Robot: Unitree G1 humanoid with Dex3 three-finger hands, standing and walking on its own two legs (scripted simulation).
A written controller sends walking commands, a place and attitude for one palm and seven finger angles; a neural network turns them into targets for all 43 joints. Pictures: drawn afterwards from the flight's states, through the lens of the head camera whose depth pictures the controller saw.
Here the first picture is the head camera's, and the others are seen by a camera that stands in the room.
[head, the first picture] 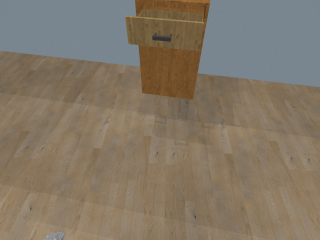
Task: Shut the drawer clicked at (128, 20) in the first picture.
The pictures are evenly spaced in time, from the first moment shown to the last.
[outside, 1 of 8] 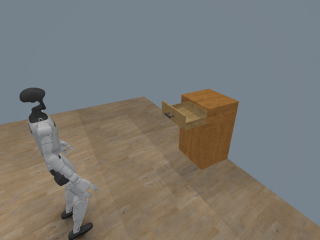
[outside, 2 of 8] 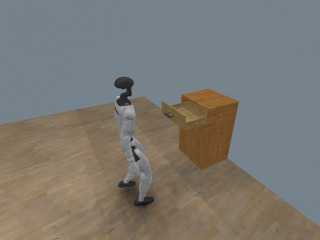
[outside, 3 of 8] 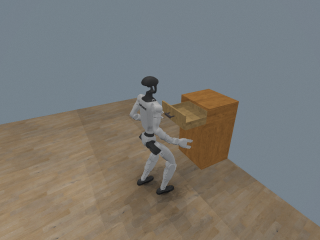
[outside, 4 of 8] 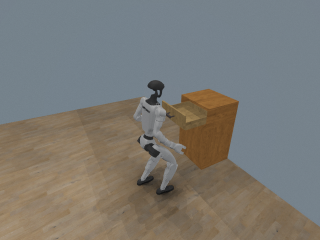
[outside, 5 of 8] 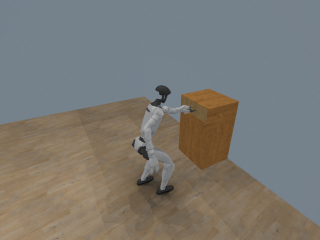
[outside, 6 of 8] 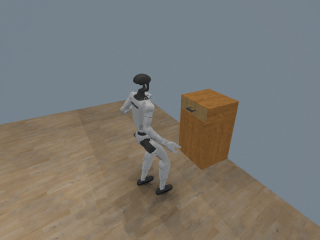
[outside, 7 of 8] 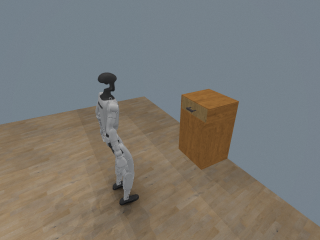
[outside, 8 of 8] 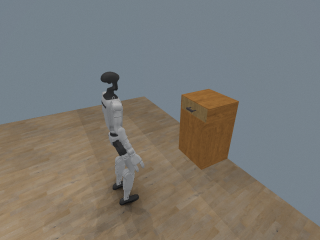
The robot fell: no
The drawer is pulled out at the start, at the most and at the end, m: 0.30 0.30 0.00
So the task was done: yes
